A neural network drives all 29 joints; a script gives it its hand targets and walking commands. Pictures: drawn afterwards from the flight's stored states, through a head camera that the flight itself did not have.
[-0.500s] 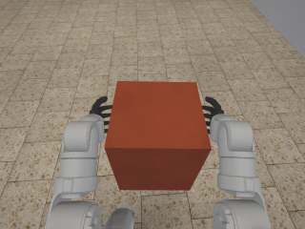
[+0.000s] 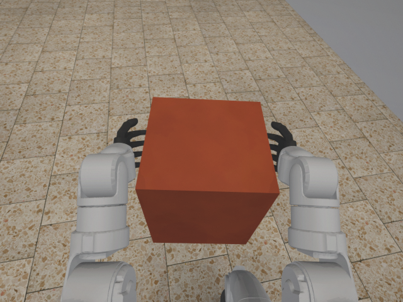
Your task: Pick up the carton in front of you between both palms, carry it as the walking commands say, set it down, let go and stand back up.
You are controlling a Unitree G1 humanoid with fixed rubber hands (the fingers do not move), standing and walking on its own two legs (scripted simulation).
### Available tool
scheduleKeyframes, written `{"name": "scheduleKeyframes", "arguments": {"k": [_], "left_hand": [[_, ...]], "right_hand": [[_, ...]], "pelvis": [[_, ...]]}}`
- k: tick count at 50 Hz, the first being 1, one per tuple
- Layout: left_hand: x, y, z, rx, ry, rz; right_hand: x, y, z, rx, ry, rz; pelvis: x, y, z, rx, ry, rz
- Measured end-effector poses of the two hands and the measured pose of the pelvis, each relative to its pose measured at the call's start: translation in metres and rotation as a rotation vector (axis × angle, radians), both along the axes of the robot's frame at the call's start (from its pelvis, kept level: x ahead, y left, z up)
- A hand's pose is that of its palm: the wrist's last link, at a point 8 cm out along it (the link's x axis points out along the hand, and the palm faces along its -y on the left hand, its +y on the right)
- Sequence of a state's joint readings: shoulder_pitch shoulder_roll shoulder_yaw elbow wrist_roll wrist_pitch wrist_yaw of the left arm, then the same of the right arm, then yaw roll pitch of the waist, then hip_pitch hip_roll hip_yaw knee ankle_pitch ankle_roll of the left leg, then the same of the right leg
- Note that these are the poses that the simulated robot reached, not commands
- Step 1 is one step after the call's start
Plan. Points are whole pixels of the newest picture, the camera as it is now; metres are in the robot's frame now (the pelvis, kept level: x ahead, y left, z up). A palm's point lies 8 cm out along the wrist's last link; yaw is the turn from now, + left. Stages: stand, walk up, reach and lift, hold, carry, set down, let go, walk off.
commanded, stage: carry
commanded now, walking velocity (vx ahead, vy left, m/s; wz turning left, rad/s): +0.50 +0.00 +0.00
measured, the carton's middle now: (203, 176) +0.36 -0.02 +0.03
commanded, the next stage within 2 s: none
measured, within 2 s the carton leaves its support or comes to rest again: neither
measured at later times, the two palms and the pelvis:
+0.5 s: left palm (143, 70) +0.64 +0.13 +0.10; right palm (255, 70) +0.66 -0.17 +0.09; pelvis +0.32 -0.04 +0.01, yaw +2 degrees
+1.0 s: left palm (141, 23) +0.90 +0.16 +0.09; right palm (233, 26) +0.90 -0.14 +0.10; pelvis +0.64 +0.01 +0.01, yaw -1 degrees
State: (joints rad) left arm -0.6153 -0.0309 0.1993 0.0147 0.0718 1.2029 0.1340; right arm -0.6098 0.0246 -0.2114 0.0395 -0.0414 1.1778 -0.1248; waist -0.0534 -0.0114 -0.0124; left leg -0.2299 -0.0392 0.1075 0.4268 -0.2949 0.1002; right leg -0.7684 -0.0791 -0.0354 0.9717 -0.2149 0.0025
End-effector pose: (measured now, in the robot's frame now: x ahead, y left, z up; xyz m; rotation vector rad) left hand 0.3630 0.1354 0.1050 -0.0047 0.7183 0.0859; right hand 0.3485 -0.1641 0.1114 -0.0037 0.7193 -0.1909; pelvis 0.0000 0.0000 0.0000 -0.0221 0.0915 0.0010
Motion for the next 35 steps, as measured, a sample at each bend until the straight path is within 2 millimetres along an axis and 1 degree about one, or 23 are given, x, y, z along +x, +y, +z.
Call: {"name": "scheduleKeyframes", "arguments": {"k": [3,5,7,10,12,14,16,19,24,29,32,35], "left_hand": [[0.040,-0.003,0.006,-0.003,-0.022,0.013],[0.068,-0.006,0.006,0.000,-0.025,0.021],[0.097,-0.011,0.003,0.009,-0.022,0.027],[0.139,-0.017,-0.006,0.038,-0.013,0.043],[0.160,-0.018,-0.013,0.059,0.019,0.052],[0.175,-0.017,-0.021,0.062,0.061,0.066],[0.190,-0.016,-0.025,0.060,0.088,0.080],[0.215,-0.014,-0.022,0.052,0.091,0.103],[0.265,-0.010,-0.010,0.023,0.042,0.136],[0.318,-0.004,-0.004,-0.018,-0.024,0.145],[0.351,0.005,-0.009,-0.030,-0.054,0.139],[0.389,0.018,-0.022,-0.032,-0.067,0.108]], "right_hand": [[0.044,-0.003,0.007,0.004,-0.023,0.008],[0.075,-0.007,0.007,0.006,-0.025,0.016],[0.106,-0.011,0.002,0.007,-0.022,0.028],[0.156,-0.017,-0.012,0.015,-0.013,0.060],[0.182,-0.018,-0.023,0.023,0.020,0.080],[0.203,-0.017,-0.030,0.021,0.061,0.100],[0.223,-0.016,-0.033,0.019,0.088,0.114],[0.252,-0.013,-0.031,0.027,0.090,0.122],[0.300,-0.010,-0.022,0.064,0.043,0.093],[0.345,-0.004,-0.017,0.099,-0.025,0.037],[0.374,0.005,-0.020,0.106,-0.055,0.010],[0.407,0.017,-0.028,0.067,-0.070,0.014]], "pelvis": [[0.042,-0.006,-0.001,0.002,0.001,0.002],[0.073,-0.012,-0.004,0.006,0.000,0.001],[0.106,-0.019,-0.011,0.010,-0.004,0.004],[0.155,-0.029,-0.024,0.010,-0.022,0.019],[0.176,-0.034,-0.023,0.005,-0.024,0.023],[0.196,-0.038,-0.017,0.015,-0.024,0.026],[0.216,-0.042,-0.010,0.023,-0.020,0.031],[0.247,-0.044,-0.001,0.034,-0.013,0.033],[0.307,-0.040,0.008,0.048,-0.002,0.028],[0.379,-0.026,0.006,0.049,-0.003,0.024],[0.428,-0.014,-0.003,0.044,-0.010,0.020],[0.477,-0.001,-0.018,0.044,-0.030,0.004]]}}
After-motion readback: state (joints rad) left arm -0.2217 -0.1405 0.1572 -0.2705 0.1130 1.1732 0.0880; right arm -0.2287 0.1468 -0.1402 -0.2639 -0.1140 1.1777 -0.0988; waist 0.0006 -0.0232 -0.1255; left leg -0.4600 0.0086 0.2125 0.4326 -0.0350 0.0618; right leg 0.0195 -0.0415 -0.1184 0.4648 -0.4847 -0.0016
